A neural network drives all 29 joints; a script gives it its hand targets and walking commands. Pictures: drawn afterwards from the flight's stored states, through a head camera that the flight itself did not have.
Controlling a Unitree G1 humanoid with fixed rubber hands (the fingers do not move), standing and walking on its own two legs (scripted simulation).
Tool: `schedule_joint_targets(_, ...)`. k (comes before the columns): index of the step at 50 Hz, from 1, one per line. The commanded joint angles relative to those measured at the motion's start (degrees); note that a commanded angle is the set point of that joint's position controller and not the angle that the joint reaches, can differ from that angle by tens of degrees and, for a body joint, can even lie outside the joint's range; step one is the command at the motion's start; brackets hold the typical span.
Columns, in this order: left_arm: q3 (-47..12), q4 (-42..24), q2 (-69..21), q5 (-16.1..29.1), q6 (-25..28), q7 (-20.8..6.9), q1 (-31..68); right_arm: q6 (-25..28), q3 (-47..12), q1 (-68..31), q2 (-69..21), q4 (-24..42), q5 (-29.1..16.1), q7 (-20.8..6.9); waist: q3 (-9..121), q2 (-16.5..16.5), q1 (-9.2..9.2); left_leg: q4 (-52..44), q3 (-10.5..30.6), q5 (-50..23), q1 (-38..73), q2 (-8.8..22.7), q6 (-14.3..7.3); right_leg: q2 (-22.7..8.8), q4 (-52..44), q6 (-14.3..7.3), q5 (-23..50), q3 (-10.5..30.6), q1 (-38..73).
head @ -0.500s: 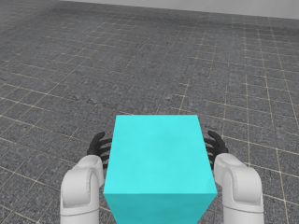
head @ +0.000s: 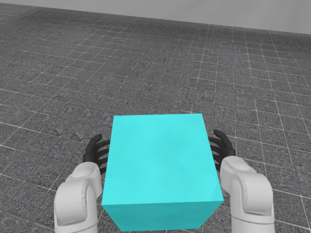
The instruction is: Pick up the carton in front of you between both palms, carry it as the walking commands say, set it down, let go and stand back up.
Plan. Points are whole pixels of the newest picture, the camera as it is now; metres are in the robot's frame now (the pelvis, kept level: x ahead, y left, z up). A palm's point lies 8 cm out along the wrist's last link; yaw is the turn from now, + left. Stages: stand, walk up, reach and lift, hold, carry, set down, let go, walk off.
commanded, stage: carry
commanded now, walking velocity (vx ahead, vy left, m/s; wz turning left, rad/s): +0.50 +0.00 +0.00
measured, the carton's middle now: (159, 176) +0.28 +0.00 +0.03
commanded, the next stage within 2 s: none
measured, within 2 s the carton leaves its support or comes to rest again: neither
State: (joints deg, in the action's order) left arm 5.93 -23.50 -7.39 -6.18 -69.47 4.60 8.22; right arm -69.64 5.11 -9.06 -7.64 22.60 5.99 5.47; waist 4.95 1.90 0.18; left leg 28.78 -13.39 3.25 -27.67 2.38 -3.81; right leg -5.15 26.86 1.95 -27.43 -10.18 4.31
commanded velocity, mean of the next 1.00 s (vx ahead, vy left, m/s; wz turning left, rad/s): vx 0.50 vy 0.00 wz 0.00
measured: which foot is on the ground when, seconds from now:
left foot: down 0.00-0.50, up 0.52-0.98, down 1.00-1.00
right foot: down 0.00-0.00, up 0.02-0.48, down 0.50-1.00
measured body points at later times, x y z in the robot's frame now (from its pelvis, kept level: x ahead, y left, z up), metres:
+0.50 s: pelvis +0.33 -0.01 +0.00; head +0.32 +0.00 +0.45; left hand +0.60 +0.15 +0.09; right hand +0.61 -0.15 +0.09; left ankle +0.13 +0.09 -0.72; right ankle +0.47 -0.10 -0.72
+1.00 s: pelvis +0.67 +0.02 +0.01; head +0.66 +0.02 +0.46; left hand +0.94 +0.17 +0.10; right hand +0.94 -0.13 +0.10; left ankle +0.81 +0.12 -0.72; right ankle +0.48 -0.09 -0.72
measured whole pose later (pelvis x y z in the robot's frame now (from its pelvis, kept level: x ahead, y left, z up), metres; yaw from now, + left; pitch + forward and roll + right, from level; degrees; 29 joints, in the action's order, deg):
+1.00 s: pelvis +0.67 +0.02 +0.01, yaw +0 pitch +3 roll +0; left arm 4.5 -24.6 -7.4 -6.1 -68.1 4.7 6.4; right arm -68.9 4.7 -6.9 -7.4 24.8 5.8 5.5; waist 4.7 0.2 -0.1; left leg 26.6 -12.5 3.0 -28.0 3.8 -1.4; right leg -3.4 17.7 2.4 -25.4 -11.0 6.3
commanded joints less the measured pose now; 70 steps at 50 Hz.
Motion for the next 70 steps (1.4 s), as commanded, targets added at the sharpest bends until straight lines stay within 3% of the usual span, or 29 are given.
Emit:
schedule_joint_targets(1, -40.58, -3.81, -44.81, 23.15, -2.15, -13.96, 26.79, -0.92, -37.83, -22.14, -46.14, -0.88, -21.88, -14.91, 21.03, -21.87, 1.47, -15.68, 42.64, 8.15, 45.74, 21.87, -9.84, 7.26, 41.54, -0.12, 3.63, 2.08, -35.69)
schedule_joint_targets(2, -41.07, -2.17, -46.58, 22.92, -1.86, -14.02, 27.65, -0.86, -38.03, -22.87, -47.73, -0.11, -22.74, -15.07, 19.66, -16.75, 1.12, -14.99, 38.0, -0.47, 44.83, 22.03, -9.92, 4.22, 49.7, -1.59, 1.08, 8.49, -40.44)
schedule_joint_targets(4, -41.5, -1.67, -50.12, 23.17, -0.73, -14.28, 28.72, -0.03, -38.8, -25.21, -51.82, 0.51, -23.15, -15.26, 17.93, -6.33, 1.0, -12.6, 26.25, -11.46, 37.6, 18.66, -6.3, -0.71, 46.74, -3.46, 6.44, 10.53, -40.96)
schedule_joint_targets(5, -41.94, -1.17, -52.3, 23.49, -0.26, -14.29, 29.18, 0.39, -39.12, -26.49, -53.22, 1.03, -23.41, -15.35, 17.4, -5.31, 0.7, -14.1, 22.83, -9.13, 34.33, 17.46, -4.41, -2.2, 42.1, -3.46, 9.52, 10.7, -39.56)
schedule_joint_targets(7, -42.21, -1.05, -54.08, 23.26, 0.69, -13.98, 28.3, 0.97, -39.61, -26.94, -54.32, 2.03, -24.11, -15.62, 17.2, -7.47, 0.42, -16.65, 18.27, -4.67, 31.67, 15.79, -2.88, -2.02, 36.93, -2.96, 12.98, 8.64, -37.42)
schedule_joint_targets(11, -42.48, -1.86, -54.15, 22.04, 1.63, -12.8, 26.41, 1.17, -39.68, -25.85, -52.71, 3.42, -24.59, -16.32, 14.21, -9.22, 0.5, -20.03, 13.16, -3.41, 32.91, 14.12, -4.1, -1.74, 25.9, -0.9, 17.02, 5.18, -41.34)
schedule_joint_targets(16, -41.94, -1.57, -51.33, 21.42, 0.19, -12.3, 24.46, -0.01, -38.41, -22.9, -48.99, 2.38, -23.38, -16.14, 9.33, -9.48, 0.67, -19.81, 8.37, -10.74, 35.95, 11.69, -3.8, -0.68, 12.47, -0.56, 23.5, 1.59, -43.61)
schedule_joint_targets(21, -41.54, 0.37, -50.11, 22.12, -0.99, -13.4, 25.1, -0.62, -37.87, -22.5, -48.28, -0.26, -21.7, -15.88, 3.77, -10.8, 0.93, -18.12, 5.26, -19.55, 36.5, 11.37, -1.99, 1.65, 2.11, -2.79, 27.41, -1.79, -38.83)
schedule_joint_targets(24, -41.0, 2.0, -50.78, 22.31, -0.81, -13.97, 24.61, -0.45, -38.31, -23.76, -49.02, -0.8, -21.78, -15.89, 8.09, -11.43, -0.47, -5.08, 0.34, -33.21, 34.85, 9.82, 0.84, 5.74, -2.01, -3.82, 26.12, -5.8, -22.2)
schedule_joint_targets(25, -40.54, 2.95, -51.05, 22.24, -0.54, -14.19, 23.95, -0.34, -38.62, -23.86, -49.18, -0.93, -21.87, -15.92, 11.8, -8.5, -1.41, 5.62, -1.27, -29.65, 29.12, 7.62, 2.24, 6.33, -2.78, -3.81, 22.2, -6.16, -10.31)
schedule_joint_targets(26, -40.16, 3.48, -51.03, 22.0, -0.32, -14.32, 23.33, -0.11, -38.96, -24.54, -49.2, -0.87, -22.0, -16.07, 16.17, -1.24, -2.49, 20.5, -0.31, -14.06, 19.45, 6.21, 3.44, -3.82, -3.9, -4.23, 16.66, 7.18, 0.45)
schedule_joint_targets(27, -39.56, 5.19, -51.45, 21.49, 0.7, -14.73, 23.21, -0.14, -40.5, -25.33, -50.46, 1.01, -22.41, -16.02, 21.77, 15.61, -1.91, 37.27, 3.9, 11.3, -0.41, -1.82, 5.62, -19.02, -9.6, -13.67, 11.63, 35.08, 14.78)
schedule_joint_targets(28, -40.28, 5.04, -53.74, 22.34, 1.22, -14.92, 22.27, 0.47, -40.73, -26.11, -50.67, 0.59, -22.32, -16.14, 19.79, 13.57, -1.61, 45.06, 11.05, 22.98, -7.04, -2.38, 4.25, -18.93, -13.93, -14.67, 20.93, 38.33, 13.17)
schedule_joint_targets(30, -41.34, 3.18, -56.99, 23.29, 2.54, -15.14, 24.29, 2.19, -41.62, -26.66, -55.0, 0.11, -23.27, -16.17, 19.0, 3.82, -1.37, 46.04, 13.7, 18.68, -8.31, 2.99, 2.12, -16.31, -10.63, -12.11, 36.49, 24.93, 8.19)
schedule_joint_targets(31, -41.77, 2.15, -57.99, 23.53, 3.23, -15.19, 25.22, 2.98, -42.1, -26.2, -56.28, 0.36, -23.5, -16.1, 17.86, 0.79, -1.08, 42.06, 13.88, 15.9, -7.19, 4.79, 2.18, -15.23, -10.88, -10.61, 38.27, 20.45, 4.72)
schedule_joint_targets(33, -42.29, 1.09, -58.56, 23.89, 4.21, -15.29, 24.56, 4.24, -42.5, -24.25, -57.72, 0.19, -23.14, -15.75, 18.0, 2.65, -0.89, 35.67, 12.0, 12.4, -4.27, 5.1, 2.97, -13.15, -13.52, -8.58, 33.34, 14.8, 1.41)
schedule_joint_targets(40, -42.22, -0.79, -54.23, 23.65, 4.94, -16.13, 19.76, 5.61, -43.84, -19.95, -55.7, 2.12, -21.67, -14.42, 11.01, 6.05, -0.95, 14.82, 5.84, 4.04, -9.58, 4.04, 5.35, -9.72, -16.92, -9.13, 34.28, 5.82, 2.49)
schedule_joint_targets(46, -40.42, -3.29, -47.74, 22.4, 2.2, -14.51, 20.03, 2.1, -42.76, -21.68, -48.55, 5.61, -22.99, -14.25, 4.62, 7.17, -1.19, 0.87, 1.91, -2.37, -4.97, 1.87, 3.21, -8.84, -16.0, -7.86, 40.53, 1.71, 2.59)
schedule_joint_targets(48, -39.93, -3.07, -45.96, 22.0, 0.92, -14.1, 20.46, 0.72, -41.58, -21.9, -46.65, 4.92, -23.05, -14.41, 5.3, 7.56, -1.0, -1.11, 0.33, -1.16, 1.5, 0.63, 2.23, -8.79, -10.96, -6.47, 48.51, 0.03, 2.6)
schedule_joint_targets(50, -40.04, -3.51, -44.57, 22.02, -0.26, -13.9, 22.31, -0.23, -39.84, -21.32, -45.43, 3.08, -22.82, -14.59, 11.32, 3.46, 0.96, -4.09, -3.71, 3.02, 20.89, -3.31, 2.21, -5.0, 6.85, -3.87, 50.31, -4.34, -4.03)
schedule_joint_targets(51, -40.04, -3.68, -43.61, 22.26, -0.85, -13.88, 23.95, -0.59, -39.04, -21.14, -44.91, 2.34, -22.21, -14.72, 14.72, -3.77, 2.28, -7.51, 9.89, 10.76, 31.24, 5.89, 0.86, -2.63, 19.83, -2.03, 36.18, -4.11, -13.88)
schedule_joint_targets(52, -40.94, -5.02, -44.56, 22.94, -1.57, -13.85, 25.47, -0.32, -38.22, -21.71, -45.16, 0.51, -21.72, -14.99, 19.24, -20.19, 1.87, -12.95, 36.79, 15.05, 43.95, 20.13, -7.84, 4.43, 37.25, 0.34, 14.36, -0.86, -31.69)
schedule_joint_targets(53, -41.08, -3.61, -44.93, 22.63, -1.51, -13.95, 26.29, -0.43, -38.55, -21.42, -47.08, 0.24, -22.79, -15.15, 17.88, -18.67, 1.2, -16.84, 40.82, 3.31, 43.84, 21.87, -8.88, 5.23, 46.02, -0.88, 0.72, 6.46, -39.2)
schedule_joint_targets(55, -41.38, -2.35, -49.17, 23.11, -0.76, -14.21, 27.71, -0.03, -38.98, -24.46, -50.46, 1.34, -23.4, -15.23, 17.81, -8.18, 1.08, -12.65, 27.83, -11.49, 39.39, 19.01, -6.34, -0.02, 47.59, -3.08, 5.27, 10.41, -40.92)
schedule_joint_targets(56, -41.82, -2.27, -50.95, 23.51, -0.34, -14.22, 28.46, 0.29, -39.23, -25.82, -51.99, 2.01, -23.68, -15.28, 16.98, -5.15, 0.92, -13.15, 23.52, -12.59, 36.34, 18.05, -4.73, -1.66, 43.55, -3.35, 8.12, 10.43, -40.15)
schedule_joint_targets(58, -42.18, -2.46, -52.97, 23.52, 0.43, -13.92, 28.69, 0.75, -39.64, -27.18, -53.32, 3.39, -24.35, -15.41, 17.27, -7.29, 0.49, -15.67, 18.42, -7.57, 33.28, 16.11, -2.51, -2.11, 37.54, -3.03, 12.28, 8.95, -37.5)
schedule_joint_targets(61, -42.25, -2.96, -53.24, 22.69, 1.01, -12.97, 27.32, 0.72, -39.52, -26.66, -52.3, 4.6, -24.61, -15.82, 15.37, -9.02, 0.55, -18.61, 14.21, -5.07, 33.15, 14.75, -3.46, -1.63, 29.82, -1.63, 15.29, 6.31, -39.65)
schedule_joint_targets(65, -41.72, -1.03, -52.0, 21.11, 0.22, -12.31, 24.14, -0.13, -38.45, -23.0, -50.0, 2.01, -23.55, -16.19, 11.52, -9.82, 0.55, -19.87, 10.06, -8.36, 35.54, 12.86, -3.9, -1.19, 18.26, -0.55, 20.17, 3.06, -43.32)
schedule_joint_targets(70, -41.96, 0.43, -51.75, 21.87, -0.35, -13.32, 24.98, -0.18, -38.17, -22.91, -49.66, -0.09, -22.33, -16.31, 5.01, -10.08, 0.83, -19.3, 5.91, -14.67, 35.42, 11.4, -2.9, 0.94, 5.46, -1.68, 25.65, -1.05, -40.99)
